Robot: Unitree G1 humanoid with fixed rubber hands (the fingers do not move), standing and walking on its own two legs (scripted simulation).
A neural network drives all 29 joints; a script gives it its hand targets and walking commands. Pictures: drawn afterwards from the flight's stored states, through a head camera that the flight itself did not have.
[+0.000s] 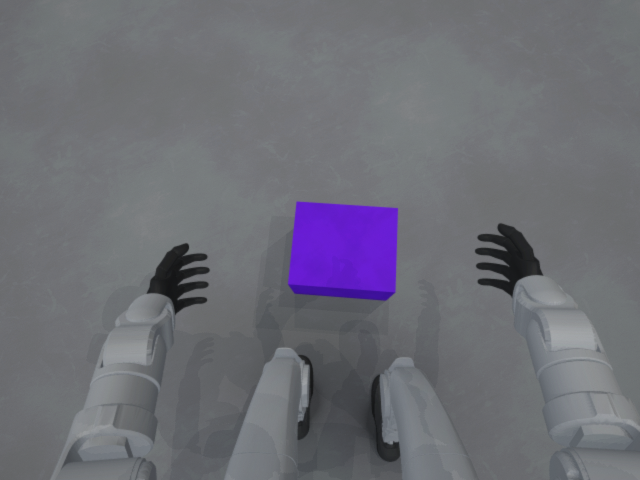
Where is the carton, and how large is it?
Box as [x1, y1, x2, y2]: [288, 202, 397, 300]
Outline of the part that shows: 296,202 288,284 295,293 385,300 395,291 397,208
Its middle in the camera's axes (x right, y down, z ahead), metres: +0.06 +0.03 +1.02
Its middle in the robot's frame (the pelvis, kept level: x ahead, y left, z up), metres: +0.50 -0.01 -0.60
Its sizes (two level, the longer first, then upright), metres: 0.257 0.213 0.168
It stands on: the floor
